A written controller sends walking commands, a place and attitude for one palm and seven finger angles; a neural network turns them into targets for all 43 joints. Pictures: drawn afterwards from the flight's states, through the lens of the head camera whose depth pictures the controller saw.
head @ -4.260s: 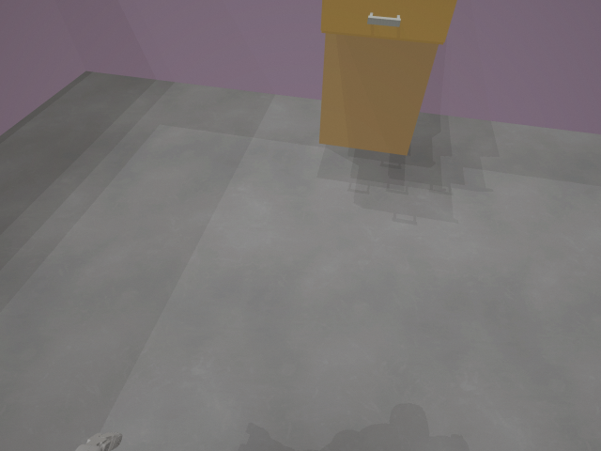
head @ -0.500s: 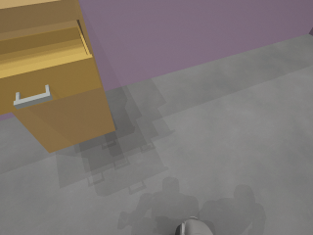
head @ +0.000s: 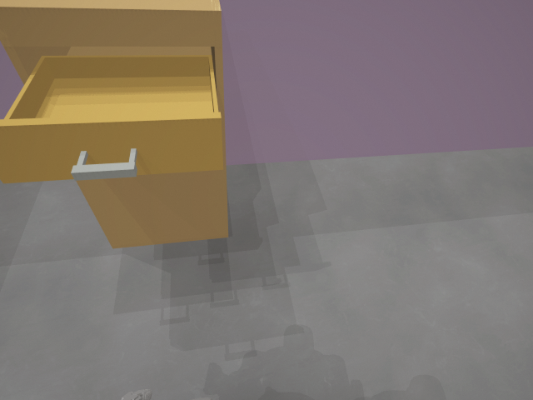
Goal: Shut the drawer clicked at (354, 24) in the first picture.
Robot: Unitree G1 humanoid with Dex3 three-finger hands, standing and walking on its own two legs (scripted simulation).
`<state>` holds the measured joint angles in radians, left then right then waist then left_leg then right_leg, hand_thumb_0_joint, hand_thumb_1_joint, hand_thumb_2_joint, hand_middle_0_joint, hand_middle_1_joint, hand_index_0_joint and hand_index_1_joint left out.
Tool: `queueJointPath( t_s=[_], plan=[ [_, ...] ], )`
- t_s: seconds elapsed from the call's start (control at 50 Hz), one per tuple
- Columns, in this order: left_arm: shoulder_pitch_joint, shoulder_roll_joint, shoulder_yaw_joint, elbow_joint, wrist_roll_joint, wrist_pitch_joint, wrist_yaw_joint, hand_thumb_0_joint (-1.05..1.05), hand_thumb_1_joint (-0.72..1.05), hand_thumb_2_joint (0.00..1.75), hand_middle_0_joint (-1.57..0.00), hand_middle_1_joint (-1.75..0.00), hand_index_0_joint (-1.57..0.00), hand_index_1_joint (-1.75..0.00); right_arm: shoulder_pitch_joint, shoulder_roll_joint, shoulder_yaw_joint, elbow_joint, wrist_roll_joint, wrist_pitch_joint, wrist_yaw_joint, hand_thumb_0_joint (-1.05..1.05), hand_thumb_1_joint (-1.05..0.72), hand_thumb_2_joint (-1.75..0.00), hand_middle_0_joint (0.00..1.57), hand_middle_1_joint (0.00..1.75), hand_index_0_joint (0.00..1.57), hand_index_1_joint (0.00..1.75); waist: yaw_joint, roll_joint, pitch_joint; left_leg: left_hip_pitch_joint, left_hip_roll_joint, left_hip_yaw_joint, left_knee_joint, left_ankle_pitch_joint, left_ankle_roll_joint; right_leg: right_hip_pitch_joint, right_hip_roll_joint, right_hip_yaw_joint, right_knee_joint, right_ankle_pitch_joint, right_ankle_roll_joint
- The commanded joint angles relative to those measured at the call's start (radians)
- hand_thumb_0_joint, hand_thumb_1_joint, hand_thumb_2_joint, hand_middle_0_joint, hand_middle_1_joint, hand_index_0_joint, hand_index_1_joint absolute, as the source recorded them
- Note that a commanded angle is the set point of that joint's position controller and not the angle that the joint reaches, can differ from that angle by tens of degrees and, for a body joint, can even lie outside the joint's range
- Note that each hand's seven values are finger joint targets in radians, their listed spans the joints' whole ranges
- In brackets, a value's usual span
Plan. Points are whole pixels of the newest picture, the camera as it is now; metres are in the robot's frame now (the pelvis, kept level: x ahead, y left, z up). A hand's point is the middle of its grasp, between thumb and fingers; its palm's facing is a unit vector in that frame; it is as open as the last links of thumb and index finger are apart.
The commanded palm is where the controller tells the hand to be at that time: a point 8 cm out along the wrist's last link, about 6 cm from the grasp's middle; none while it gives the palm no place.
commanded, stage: turn to face it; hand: left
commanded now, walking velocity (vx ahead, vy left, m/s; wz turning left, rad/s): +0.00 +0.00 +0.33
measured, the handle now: (107, 163) +0.51 +0.34 +0.03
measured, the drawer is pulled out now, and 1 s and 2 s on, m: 0.30 0.30 0.30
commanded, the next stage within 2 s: take the last steps up to it in 0.34 s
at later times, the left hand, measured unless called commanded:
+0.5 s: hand out of the picture +0.02 +0.19 -0.16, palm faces +0.18 -0.95 -0.27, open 7.3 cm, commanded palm none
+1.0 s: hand out of the picture -0.09 +0.17 -0.17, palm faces +0.37 -0.92 -0.15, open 7.3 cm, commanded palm none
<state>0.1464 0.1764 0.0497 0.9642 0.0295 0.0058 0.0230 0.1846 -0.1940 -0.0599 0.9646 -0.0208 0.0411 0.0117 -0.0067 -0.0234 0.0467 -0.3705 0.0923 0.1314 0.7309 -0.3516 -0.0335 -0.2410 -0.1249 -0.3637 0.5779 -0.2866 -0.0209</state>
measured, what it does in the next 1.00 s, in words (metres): steps on the spot, turning left: left foot, then right foot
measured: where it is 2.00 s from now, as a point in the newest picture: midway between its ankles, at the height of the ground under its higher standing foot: (223, 387)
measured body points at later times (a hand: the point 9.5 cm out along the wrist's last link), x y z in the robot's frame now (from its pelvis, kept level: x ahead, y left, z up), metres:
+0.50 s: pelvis +0.00 -0.01 +0.01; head +0.02 -0.02 +0.46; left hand +0.01 +0.24 -0.13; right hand +0.10 -0.24 -0.15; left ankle +0.04 +0.10 -0.73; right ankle +0.01 -0.13 -0.73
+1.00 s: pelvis +0.06 +0.05 +0.00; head +0.07 +0.06 +0.45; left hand -0.11 +0.22 -0.15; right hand +0.19 -0.17 -0.14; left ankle +0.05 +0.16 -0.73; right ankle +0.02 -0.13 -0.72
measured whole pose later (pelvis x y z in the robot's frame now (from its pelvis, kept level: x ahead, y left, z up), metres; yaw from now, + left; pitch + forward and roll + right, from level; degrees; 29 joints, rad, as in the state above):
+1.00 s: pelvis +0.06 +0.05 +0.00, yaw +15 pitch +0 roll -1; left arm 0.48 0.14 0.04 1.14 0.03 -0.02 0.01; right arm 0.20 -0.19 -0.05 1.02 -0.02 -0.02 0.03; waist 0.06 -0.02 0.03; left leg -0.30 0.06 0.12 0.53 -0.24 0.01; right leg -0.11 -0.13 -0.14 0.52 -0.39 0.05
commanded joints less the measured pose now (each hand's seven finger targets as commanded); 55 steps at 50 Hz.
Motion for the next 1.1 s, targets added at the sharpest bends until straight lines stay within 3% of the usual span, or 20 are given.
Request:
queueJointPath(
  t_s=[0.0,0.02,0.08,0.14,0.32,0.44,0.46,0.48,0.5,0.52,0.56,0.62,0.82,0.88,0.92,0.94,0.96,0.98,1.02,1.08],
  plan=[
    [0.072,0.105,0.039,-0.085,-0.020,0.013,-0.003,0.00,0.90,0.90,-0.20,-0.30,-0.20,-0.30,0.128,-0.197,-0.034,-0.064,-0.014,-0.027,-0.003,0.00,-0.90,-0.90,0.20,0.30,0.20,0.30,-0.034,0.338,-0.061,0.244,0.244,-0.383,-0.375,0.402,0.143,-0.245,-0.054,0.104,0.188,-0.164,0.078],
    [-0.001,0.100,0.021,-0.129,-0.012,0.017,-0.003,0.00,0.90,0.90,-0.20,-0.30,-0.20,-0.30,0.164,-0.246,-0.042,-0.062,-0.013,-0.027,-0.013,0.00,-0.90,-0.90,0.20,0.30,0.20,0.30,-0.072,0.361,-0.063,0.229,0.354,-0.534,-0.446,0.497,0.252,-0.305,0.014,0.203,0.400,-0.390,0.089],
    [0.016,0.120,0.034,-0.086,-0.010,0.016,-0.007,0.00,0.90,0.90,-0.20,-0.30,-0.20,-0.30,0.039,-0.202,-0.028,-0.078,-0.006,-0.037,-0.033,0.00,-0.90,-0.90,0.20,0.30,0.20,0.30,-0.019,0.203,-0.095,0.239,0.245,-0.383,-0.412,0.453,0.228,-0.345,0.012,0.344,0.574,-0.208,0.081],
    [0.084,0.118,0.029,-0.041,-0.011,0.019,-0.010,0.00,0.90,0.90,-0.20,-0.30,-0.20,-0.30,0.005,-0.174,-0.016,-0.083,0.002,-0.049,-0.035,0.00,-0.90,-0.90,0.20,0.30,0.20,0.30,0.003,0.141,-0.130,0.278,0.170,-0.256,-0.404,0.567,0.193,-0.292,0.023,0.339,0.531,-0.109,0.093],
    [0.073,0.113,0.017,-0.041,-0.015,0.031,0.002,0.00,0.90,0.90,-0.20,-0.30,-0.20,-0.30,0.027,-0.189,-0.026,-0.046,0.000,-0.024,-0.025,0.00,-0.90,-0.90,0.20,0.30,0.20,0.30,-0.023,0.160,-0.071,0.229,0.168,-0.332,-0.455,0.302,0.215,-0.192,0.055,0.329,0.281,-0.167,0.087],
    [0.192,0.089,0.007,-0.001,-0.019,0.006,0.012,0.00,0.90,0.90,-0.20,-0.30,-0.20,-0.30,-0.007,-0.161,-0.023,-0.030,0.005,-0.021,-0.019,0.00,-0.90,-0.90,0.20,0.30,0.20,0.30,0.028,0.144,-0.107,0.116,0.107,-0.343,-0.381,0.213,0.166,0.071,0.082,0.315,-0.097,0.007,0.063],
    [0.227,0.114,0.008,0.012,-0.013,-0.006,0.013,0.00,0.90,0.90,-0.20,-0.30,-0.20,-0.30,-0.005,-0.126,-0.018,-0.029,0.011,-0.022,-0.014,0.00,-0.90,-0.90,0.20,0.30,0.20,0.30,0.043,0.065,-0.105,0.026,0.041,-0.287,-0.315,0.066,0.115,0.176,0.038,0.360,-0.239,0.024,0.053],
    [0.239,0.190,0.021,0.013,0.002,-0.017,0.016,0.00,0.90,0.90,-0.20,-0.30,-0.20,-0.30,0.007,-0.060,-0.007,-0.044,0.019,-0.021,-0.009,0.00,-0.90,-0.90,0.20,0.30,0.20,0.30,0.041,-0.158,-0.070,-0.156,-0.088,-0.165,-0.119,-0.116,0.044,0.233,-0.168,0.628,-0.372,-0.191,-0.026],
    [0.231,0.252,0.032,-0.015,-0.001,-0.010,0.012,0.00,0.90,0.90,-0.20,-0.30,-0.20,-0.30,-0.036,-0.077,-0.012,-0.078,0.006,-0.013,-0.003,0.00,-0.90,-0.90,0.20,0.30,0.20,0.30,0.070,-0.228,-0.002,-0.205,-0.114,-0.134,0.063,-0.184,0.025,0.097,-0.322,0.763,-0.481,-0.377,-0.116],
    [0.219,0.236,0.037,-0.017,-0.006,-0.017,0.017,0.00,0.90,0.90,-0.20,-0.30,-0.20,-0.30,-0.054,-0.111,-0.024,-0.076,-0.005,-0.002,0.001,0.00,-0.90,-0.90,0.20,0.30,0.20,0.30,0.065,-0.257,0.035,-0.221,-0.089,-0.173,0.197,-0.145,0.031,0.019,-0.317,0.807,-0.517,-0.438,-0.119],
    [0.155,0.171,0.022,-0.019,-0.007,-0.036,0.010,0.00,0.90,0.90,-0.20,-0.30,-0.20,-0.30,-0.002,-0.109,-0.030,-0.031,-0.009,-0.008,0.014,0.00,-0.90,-0.90,0.20,0.30,0.20,0.30,0.011,-0.126,0.095,-0.241,-0.054,-0.166,0.324,0.001,0.031,0.005,-0.226,0.637,-0.478,-0.309,-0.083],
    [0.208,0.132,0.014,0.001,-0.009,-0.062,0.005,0.00,0.90,0.90,-0.20,-0.30,-0.20,-0.30,0.037,-0.078,-0.028,-0.003,-0.008,-0.020,0.023,0.00,-0.90,-0.90,0.20,0.30,0.20,0.30,0.016,-0.087,0.056,-0.247,-0.037,-0.130,0.345,0.101,0.009,0.101,-0.173,0.475,-0.429,-0.089,-0.063],
    [0.351,0.133,0.014,0.103,0.006,-0.073,-0.002,0.00,0.90,0.90,-0.20,-0.30,-0.20,-0.30,-0.085,-0.039,-0.007,-0.029,-0.002,-0.044,0.028,0.00,-0.90,-0.90,0.20,0.30,0.20,0.30,0.077,-0.159,0.082,-0.187,-0.008,-0.050,0.029,0.048,0.015,0.157,-0.209,0.433,-0.435,-0.058,-0.105],
    [0.329,0.146,0.020,0.118,0.004,-0.064,-0.004,0.00,0.90,0.90,-0.20,-0.30,-0.20,-0.30,-0.052,-0.023,0.004,-0.018,0.002,-0.059,0.027,0.00,-0.90,-0.90,0.20,0.30,0.20,0.30,0.057,-0.160,0.067,-0.019,-0.042,-0.006,-0.120,0.047,0.034,0.094,-0.180,0.382,-0.370,-0.007,-0.095],
    [0.304,0.136,0.021,0.125,-0.004,-0.055,-0.005,0.00,0.90,0.90,-0.20,-0.30,-0.20,-0.30,0.064,-0.044,0.002,0.025,0.001,-0.075,0.017,0.00,-0.90,-0.90,0.20,0.30,0.20,0.30,0.002,-0.100,0.020,0.228,-0.074,0.043,-0.275,0.122,0.036,-0.005,-0.120,0.319,-0.247,-0.001,-0.057],
    [0.296,0.102,0.014,0.119,-0.005,-0.052,-0.008,0.00,0.90,0.90,-0.20,-0.30,-0.20,-0.30,0.180,-0.095,-0.010,0.062,0.000,-0.085,0.004,0.00,-0.90,-0.90,0.20,0.30,0.20,0.30,-0.048,0.024,-0.034,0.403,-0.026,-0.017,-0.324,0.080,0.048,-0.089,-0.077,0.275,-0.079,0.006,-0.034],
    [0.297,0.039,0.006,0.099,-0.012,-0.050,-0.015,0.00,0.90,0.90,-0.20,-0.30,-0.20,-0.30,0.301,-0.198,-0.035,0.091,-0.012,-0.093,-0.010,0.00,-0.90,-0.90,0.20,0.30,0.20,0.30,-0.089,0.281,-0.104,0.543,0.210,-0.332,-0.401,0.021,0.116,-0.266,0.027,0.191,0.200,-0.155,0.012],
    [0.238,0.026,-0.001,0.056,-0.007,-0.053,-0.014,0.00,0.90,0.90,-0.20,-0.30,-0.20,-0.30,0.383,-0.246,-0.043,0.108,-0.009,-0.085,-0.021,0.00,-0.90,-0.90,0.20,0.30,0.20,0.30,-0.113,0.294,-0.078,0.549,0.333,-0.503,-0.495,0.034,0.196,-0.410,0.075,0.231,0.411,-0.307,0.015],
    [0.156,0.051,0.006,0.052,-0.005,-0.048,-0.015,0.00,0.90,0.90,-0.20,-0.30,-0.20,-0.30,0.286,-0.171,-0.022,0.098,-0.003,-0.089,-0.034,0.00,-0.90,-0.90,0.20,0.30,0.20,0.30,-0.085,0.244,-0.009,0.395,0.313,-0.462,-0.533,-0.041,0.219,-0.450,0.009,0.328,0.603,-0.209,-0.004],
    [0.188,0.020,0.012,0.093,0.002,-0.039,-0.032,0.00,0.90,0.90,-0.20,-0.30,-0.20,-0.30,0.184,-0.056,0.001,0.076,-0.002,-0.113,-0.036,0.00,-0.90,-0.90,0.20,0.30,0.20,0.30,-0.012,0.127,0.052,0.269,0.201,-0.228,-0.553,0.232,0.173,-0.370,-0.017,0.327,0.566,-0.009,0.016]
  ],
)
